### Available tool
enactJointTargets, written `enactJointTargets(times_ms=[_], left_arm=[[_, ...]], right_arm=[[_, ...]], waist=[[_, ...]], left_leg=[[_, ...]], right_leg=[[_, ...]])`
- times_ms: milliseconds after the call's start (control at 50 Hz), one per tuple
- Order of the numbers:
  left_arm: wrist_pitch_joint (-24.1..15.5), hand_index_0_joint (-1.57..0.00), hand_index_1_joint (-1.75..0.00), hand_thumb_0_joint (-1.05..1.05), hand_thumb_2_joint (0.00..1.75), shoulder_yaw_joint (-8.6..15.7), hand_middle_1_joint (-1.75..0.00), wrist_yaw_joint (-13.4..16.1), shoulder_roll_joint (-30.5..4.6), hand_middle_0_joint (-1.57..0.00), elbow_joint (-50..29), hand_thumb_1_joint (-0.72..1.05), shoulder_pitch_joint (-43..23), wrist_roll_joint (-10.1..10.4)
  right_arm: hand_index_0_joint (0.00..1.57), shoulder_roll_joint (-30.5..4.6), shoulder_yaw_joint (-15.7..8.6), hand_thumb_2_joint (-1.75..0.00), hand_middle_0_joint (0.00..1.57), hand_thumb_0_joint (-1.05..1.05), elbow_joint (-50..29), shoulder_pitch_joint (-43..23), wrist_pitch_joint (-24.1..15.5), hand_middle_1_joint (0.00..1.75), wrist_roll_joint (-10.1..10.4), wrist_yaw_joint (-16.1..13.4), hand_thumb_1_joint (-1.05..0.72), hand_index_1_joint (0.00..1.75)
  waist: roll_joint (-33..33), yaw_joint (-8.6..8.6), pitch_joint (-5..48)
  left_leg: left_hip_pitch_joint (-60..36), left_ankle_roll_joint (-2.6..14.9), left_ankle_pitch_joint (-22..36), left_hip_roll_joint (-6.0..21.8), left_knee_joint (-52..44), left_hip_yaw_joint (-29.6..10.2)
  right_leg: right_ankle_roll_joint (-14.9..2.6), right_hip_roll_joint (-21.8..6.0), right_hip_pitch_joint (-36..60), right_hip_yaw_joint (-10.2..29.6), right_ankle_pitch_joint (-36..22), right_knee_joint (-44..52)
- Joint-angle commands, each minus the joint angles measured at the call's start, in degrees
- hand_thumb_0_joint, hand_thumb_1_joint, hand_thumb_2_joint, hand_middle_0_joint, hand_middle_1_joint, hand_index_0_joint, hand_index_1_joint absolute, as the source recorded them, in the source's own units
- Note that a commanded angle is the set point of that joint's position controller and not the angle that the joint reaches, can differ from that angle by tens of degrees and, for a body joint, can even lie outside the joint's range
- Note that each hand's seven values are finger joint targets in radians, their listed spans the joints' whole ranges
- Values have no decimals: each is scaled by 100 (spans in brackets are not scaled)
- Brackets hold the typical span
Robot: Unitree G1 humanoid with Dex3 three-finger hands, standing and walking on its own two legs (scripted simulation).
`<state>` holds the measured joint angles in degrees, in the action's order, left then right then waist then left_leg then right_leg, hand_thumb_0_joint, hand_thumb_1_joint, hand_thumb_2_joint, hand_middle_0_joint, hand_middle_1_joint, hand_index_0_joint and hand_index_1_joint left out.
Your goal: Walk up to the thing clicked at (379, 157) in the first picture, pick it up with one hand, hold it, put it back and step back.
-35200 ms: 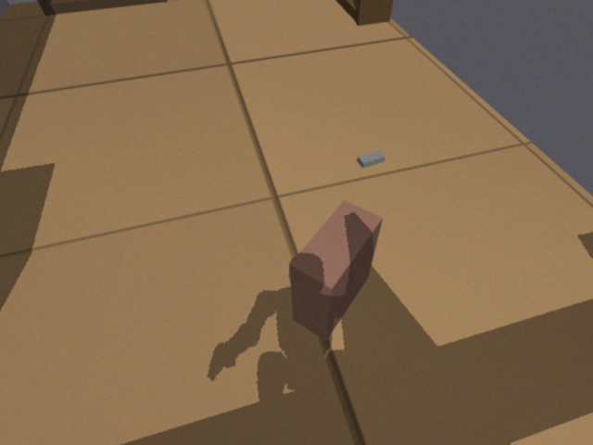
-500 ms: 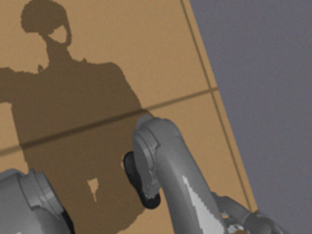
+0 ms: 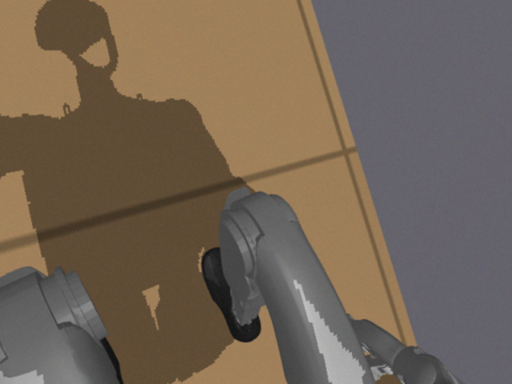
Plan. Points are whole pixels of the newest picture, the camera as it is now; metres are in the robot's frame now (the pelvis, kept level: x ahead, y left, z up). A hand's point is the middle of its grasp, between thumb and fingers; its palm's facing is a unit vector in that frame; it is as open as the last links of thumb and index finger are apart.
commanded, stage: close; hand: left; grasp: from above
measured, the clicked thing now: out of the picture +0.45 +0.30 -0.29
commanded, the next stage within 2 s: settle in 1.58 s
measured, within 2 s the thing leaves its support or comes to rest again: leaves its support in 1.94 s
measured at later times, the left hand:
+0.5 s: hand out of the picture +0.43 +0.29 -0.26, palm faces -0.48 -0.16 -0.86, open 12.4 cm
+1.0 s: hand out of the picture +0.44 +0.32 -0.26, palm faces -0.45 -0.17 -0.88, open 10.8 cm
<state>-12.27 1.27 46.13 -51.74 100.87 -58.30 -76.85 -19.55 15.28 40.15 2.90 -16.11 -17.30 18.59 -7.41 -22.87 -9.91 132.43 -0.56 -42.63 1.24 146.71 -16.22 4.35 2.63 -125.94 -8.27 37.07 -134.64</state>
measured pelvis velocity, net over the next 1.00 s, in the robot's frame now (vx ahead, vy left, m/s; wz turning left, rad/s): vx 0.00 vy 0.00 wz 0.01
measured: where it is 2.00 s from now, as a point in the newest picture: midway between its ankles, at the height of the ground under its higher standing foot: (179, 350)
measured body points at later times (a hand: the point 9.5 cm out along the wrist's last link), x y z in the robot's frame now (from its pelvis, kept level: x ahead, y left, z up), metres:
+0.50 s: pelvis +0.00 +0.00 +0.00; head +0.27 +0.13 +0.33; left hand +0.45 +0.30 -0.21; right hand +0.05 -0.25 -0.06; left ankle +0.06 +0.13 -0.27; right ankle +0.12 -0.13 -0.27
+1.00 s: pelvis +0.00 +0.00 +0.00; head +0.28 +0.13 +0.32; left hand +0.46 +0.32 -0.21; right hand +0.04 -0.26 -0.05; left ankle +0.06 +0.13 -0.27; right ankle +0.12 -0.13 -0.27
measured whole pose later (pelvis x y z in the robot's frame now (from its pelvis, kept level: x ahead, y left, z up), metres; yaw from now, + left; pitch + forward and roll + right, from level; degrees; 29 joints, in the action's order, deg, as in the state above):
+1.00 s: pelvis +0.00 +0.00 +0.00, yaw +0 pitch +27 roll -15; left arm -9.6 4.2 34.3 -56.7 98.4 -60.7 -68.6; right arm -21.9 16.5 38.8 6.4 -15.6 -15.8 17.2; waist -7.8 -23.1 -12.0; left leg 133.3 -0.8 -41.9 0.7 146.1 -15.9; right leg 4.4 2.1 -126.7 -8.1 36.9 -134.5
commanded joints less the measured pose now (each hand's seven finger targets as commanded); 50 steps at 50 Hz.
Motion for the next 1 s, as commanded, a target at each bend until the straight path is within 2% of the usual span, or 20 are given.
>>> enactJointTargets(times_ms=[0, 20, 60, 100, 140, 180, 240, 280, 360, 440, 560, 620, 680, 720, 760, 800, 840, 880, 920, 980], left_arm=[[547, -22, -84, 0, 82, 166, -85, 242, -913, -22, -362, -30, -1619, 376], [636, -22, -85, 0, 81, 227, -85, 167, -974, -22, -314, -30, -1660, 450], [743, -23, -84, 0, 81, 598, -84, -90, -1383, -23, -123, -29, -1601, 588], [740, -24, -84, 0, 79, 693, -84, -457, -1463, -24, -15, -28, -1439, 713], [633, -24, -86, 0, 78, 668, -87, -773, -1480, -23, -162, -28, -1379, 783], [474, -26, -85, 0, 77, 487, -86, -1039, -1319, -24, -389, -27, -1500, 812], [136, -26, -86, 0, 76, 369, -87, -1216, -1395, -24, -921, -26, -1614, 848], [-114, -28, -84, 0, 75, 160, -86, -1293, -1217, -27, -1009, -24, -1522, 832], [-437, -30, -80, 0, 76, -33, -80, -1208, -1026, -30, -840, -21, -1434, 733], [-652, -36, -75, 0, 72, 105, -76, -801, -1244, -35, -646, -13, -1363, 444], [-350, -42, -67, 0, 62, 164, -69, 21, -1462, -40, -573, -4, -1178, -75], [8, -43, -66, 0, 59, 84, -68, 246, -1373, -41, -643, -2, -1385, -45], [386, -43, -64, 0, 61, 92, -65, 312, -1161, -42, -676, -3, -1531, 269], [567, -43, -65, 0, 59, 135, -66, 153, -1072, -41, -494, -3, -1594, 547], [649, -46, -62, 0, 57, 367, -63, -206, -1364, -45, -310, 0, -1641, 750], [645, -49, -59, 0, 56, 554, -60, -526, -1651, -48, -212, 2, -1546, 800], [507, -51, -59, 0, 53, 586, -60, -775, -1641, -50, -307, 5, -1447, 885], [352, -51, -61, 0, 52, 374, -63, -1051, -1457, -49, -561, 5, -1481, 892], [154, -51, -61, 0, 51, 330, -64, -1188, -1499, -49, -908, 6, -1512, 866], [-21, -54, -58, 0, 49, 68, -61, -1325, -1254, -52, -715, 9, -1360, 807]], right_arm=[[20, -2078, -598, -90, 20, 0, 28, 1071, -88, 30, 128, 59, -89, 30], [20, -2103, -613, -90, 20, 0, 57, 1110, -103, 30, 146, 56, -89, 30], [20, -2165, -625, -90, 20, 0, -6, 1184, -121, 30, 228, 55, -89, 30], [20, -2072, -560, -90, 20, 0, 6, 1284, -129, 30, 245, 48, -90, 30], [20, -2007, -512, -90, 20, 0, 6, 1275, -104, 30, 264, -6, -90, 30], [20, -1964, -463, -90, 20, 0, -28, 1279, -94, 30, 237, -29, -90, 30], [20, -2033, -475, -90, 20, 0, -19, 1342, 0, 30, 267, -116, -90, 30], [20, -1979, -423, -90, 20, 0, -29, 1345, 83, 30, 217, -129, -90, 30], [20, -1970, -310, -90, 20, 0, -15, 1412, 226, 30, 190, -192, -89, 30], [20, -1966, -219, -90, 20, 0, -42, 1398, 253, 30, 136, -239, -89, 30], [20, -2111, -392, -90, 20, 0, 48, 1088, 202, 30, 9, -302, -88, 30], [20, -2075, -426, -90, 20, 0, -22, 1046, 118, 30, 4, -248, -88, 30], [20, -2036, -473, -90, 20, 0, -45, 1042, 20, 30, 85, -169, -89, 30], [20, -2060, -528, -90, 20, 0, 27, 1123, -32, 30, 104, -135, -89, 30], [20, -2156, -510, -90, 20, 0, -112, 1223, -94, 30, 190, -103, -89, 30], [20, -2095, -415, -90, 20, 0, -28, 1376, -61, 30, 257, -127, -89, 30], [20, -2026, -386, -90, 20, 0, -21, 1422, -11, 30, 214, -152, -89, 30], [20, -1950, -328, -90, 20, 0, -78, 1273, -44, 30, 225, -158, -90, 30], [20, -2021, -383, -90, 20, 0, -86, 1272, 32, 30, 204, -201, -90, 30], [20, -2012, -349, -90, 20, 0, -78, 1320, 187, 30, 209, -237, -90, 30]], waist=[[2797, -514, 3176], [2790, -524, 3222], [2756, -427, 3203], [2690, -377, 3280], [2845, -307, 3500], [2940, -402, 3582], [3232, -329, 3901], [3180, -378, 3847], [2798, -469, 3720], [2716, -363, 3420], [2718, -364, 3106], [2898, -447, 3154], [2871, -464, 3211], [2907, -518, 3201], [2697, -582, 3138], [2633, -424, 3256], [2810, -338, 3497], [3052, -345, 3518], [3237, -321, 3795], [3076, -426, 3681]], left_leg=[[-2549, 7, 1031, 148, -1660, 638], [-2476, 20, 1008, 144, -1695, 642], [-2321, 47, 1105, 127, -1633, 659], [-2253, 85, 1201, 94, -1565, 742], [-2443, 68, 1354, 76, -1648, 713], [-2593, 65, 1417, 68, -1617, 685], [-2930, 5, 1650, 95, -1648, 632], [-2908, 19, 1662, 91, -1565, 689], [-2685, 69, 1694, 77, -1399, 705], [-2608, 59, 1392, 81, -1547, 675], [-2694, -9, 1022, 137, -1772, 648], [-2702, -26, 929, 169, -1810, 691], [-2638, -20, 952, 181, -1753, 640], [-2523, -3, 926, 190, -1757, 619], [-2371, 53, 1027, 165, -1593, 634], [-2229, 90, 1190, 130, -1598, 682], [-2487, 74, 1465, 111, -1641, 674], [-2732, 19, 1488, 99, -1635, 677], [-2987, -15, 1701, 113, -1666, 617], [-2789, 8, 1783, 113, -1598, 637]], right_leg=[[-477, 162, 1537, -721, -1269, 1029], [-487, 174, 1550, -712, -1219, 1084], [-472, 111, 1576, -659, -1295, 1027], [-462, 105, 1785, -610, -1330, 1022], [-496, 133, 1938, -648, -1387, 1006], [-497, 133, 1972, -683, -1460, 957], [-532, 149, 2106, -742, -1610, 935], [-521, 175, 2230, -774, -1649, 967], [-487, 199, 2319, -814, -1731, 1035], [-479, 244, 1997, -877, -1482, 1070], [-497, 264, 1785, -881, -1090, 1175], [-498, 267, 1758, -771, -1073, 1208], [-470, 185, 1666, -703, -1152, 1173], [-476, 197, 1594, -709, -1149, 1173], [-428, 127, 1669, -693, -1314, 1128], [-449, 133, 1808, -666, -1324, 1169], [-474, 152, 2127, -672, -1508, 1129], [-502, 132, 2067, -724, -1504, 979], [-516, 162, 2137, -789, -1642, 967], [-517, 171, 2195, -804, -1736, 997]])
